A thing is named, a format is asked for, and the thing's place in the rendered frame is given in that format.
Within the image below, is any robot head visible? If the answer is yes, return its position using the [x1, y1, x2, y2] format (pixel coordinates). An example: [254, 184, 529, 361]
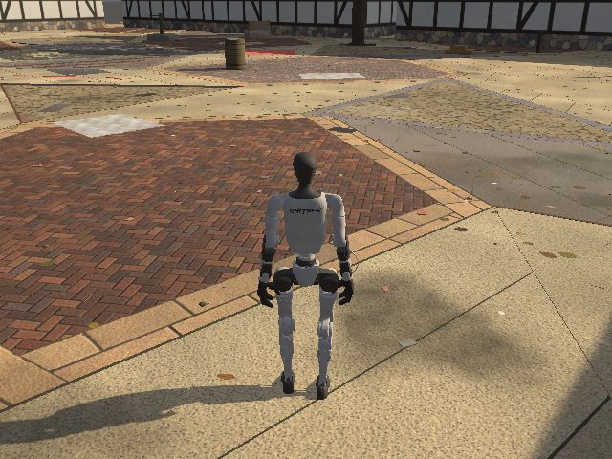
[289, 152, 321, 199]

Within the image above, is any left robot forearm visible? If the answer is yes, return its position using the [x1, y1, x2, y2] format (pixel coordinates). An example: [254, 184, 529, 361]
[258, 234, 275, 283]

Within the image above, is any left robot upper arm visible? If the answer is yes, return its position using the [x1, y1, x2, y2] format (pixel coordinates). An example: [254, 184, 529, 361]
[265, 194, 285, 248]

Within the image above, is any right robot upper arm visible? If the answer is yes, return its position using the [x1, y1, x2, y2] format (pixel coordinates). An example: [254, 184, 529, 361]
[325, 193, 346, 247]

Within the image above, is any right robot forearm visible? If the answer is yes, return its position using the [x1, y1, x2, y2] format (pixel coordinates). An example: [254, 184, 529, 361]
[336, 233, 353, 281]

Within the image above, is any right robot hand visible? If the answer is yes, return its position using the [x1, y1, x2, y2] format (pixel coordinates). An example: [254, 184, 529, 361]
[332, 279, 354, 305]

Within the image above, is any left robot hand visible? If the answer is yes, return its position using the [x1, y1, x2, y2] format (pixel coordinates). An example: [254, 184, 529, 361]
[257, 280, 280, 308]

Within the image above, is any robot right foot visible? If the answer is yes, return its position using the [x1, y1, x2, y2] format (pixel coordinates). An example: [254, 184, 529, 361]
[316, 375, 330, 400]

